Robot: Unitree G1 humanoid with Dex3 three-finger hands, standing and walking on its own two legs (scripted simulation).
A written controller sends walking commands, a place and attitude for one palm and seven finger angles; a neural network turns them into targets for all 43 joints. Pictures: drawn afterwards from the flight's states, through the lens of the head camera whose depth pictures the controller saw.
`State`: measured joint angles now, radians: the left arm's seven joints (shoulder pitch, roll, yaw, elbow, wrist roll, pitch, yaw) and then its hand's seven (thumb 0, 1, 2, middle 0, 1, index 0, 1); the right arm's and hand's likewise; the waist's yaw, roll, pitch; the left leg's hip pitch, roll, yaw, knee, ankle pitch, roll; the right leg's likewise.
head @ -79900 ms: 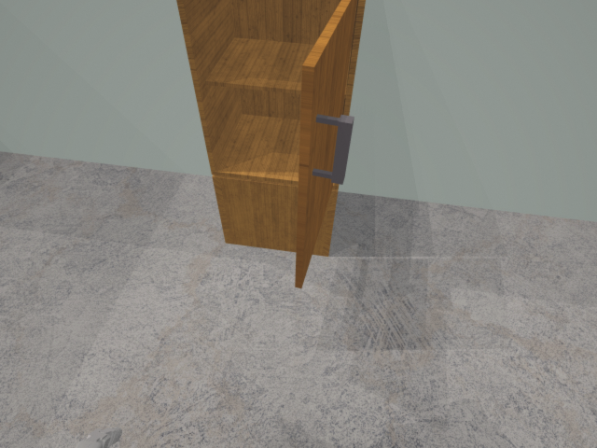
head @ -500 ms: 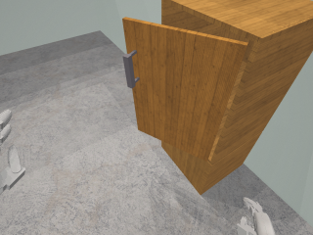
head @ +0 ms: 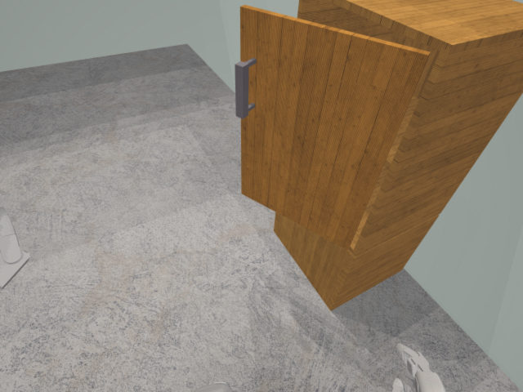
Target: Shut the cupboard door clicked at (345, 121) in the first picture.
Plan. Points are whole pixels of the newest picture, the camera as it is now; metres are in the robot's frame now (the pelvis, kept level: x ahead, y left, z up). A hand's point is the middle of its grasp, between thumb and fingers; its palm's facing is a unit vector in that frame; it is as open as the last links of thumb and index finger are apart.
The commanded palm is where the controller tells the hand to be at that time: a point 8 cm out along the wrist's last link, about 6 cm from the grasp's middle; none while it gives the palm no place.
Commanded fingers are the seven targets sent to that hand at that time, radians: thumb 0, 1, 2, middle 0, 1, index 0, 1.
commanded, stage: step back with the hand held close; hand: left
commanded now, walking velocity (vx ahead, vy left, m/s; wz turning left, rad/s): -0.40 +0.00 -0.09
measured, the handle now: (247, 88) +0.77 +0.08 +0.10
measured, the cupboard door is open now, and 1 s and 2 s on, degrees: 27 27 27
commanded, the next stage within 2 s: stop stepping back and stand still in 0.44 s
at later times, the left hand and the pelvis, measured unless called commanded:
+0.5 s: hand out of the picture +0.04 +0.29 +0.21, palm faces +0.55 -0.74 -0.39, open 7.4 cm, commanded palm -0.01 +0.31 +0.21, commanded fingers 0.00 0.90 0.90 -0.20 -0.30 -0.20 -0.30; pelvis -0.15 +0.01 -0.01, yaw +0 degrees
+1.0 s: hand out of the picture -0.07 +0.29 +0.21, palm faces +0.31 -0.79 -0.52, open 7.4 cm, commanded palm -0.11 +0.34 +0.21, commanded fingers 0.00 0.90 0.90 -0.20 -0.30 -0.20 -0.30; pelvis -0.29 +0.06 +0.02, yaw -7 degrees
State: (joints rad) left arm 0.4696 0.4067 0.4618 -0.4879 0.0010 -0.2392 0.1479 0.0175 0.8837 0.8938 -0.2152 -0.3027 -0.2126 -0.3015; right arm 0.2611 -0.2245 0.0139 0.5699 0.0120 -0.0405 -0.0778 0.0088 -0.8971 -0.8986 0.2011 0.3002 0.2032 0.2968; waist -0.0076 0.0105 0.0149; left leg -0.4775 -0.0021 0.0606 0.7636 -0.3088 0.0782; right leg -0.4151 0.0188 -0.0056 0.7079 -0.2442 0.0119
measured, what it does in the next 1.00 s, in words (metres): walks backwards: right foot, then left foot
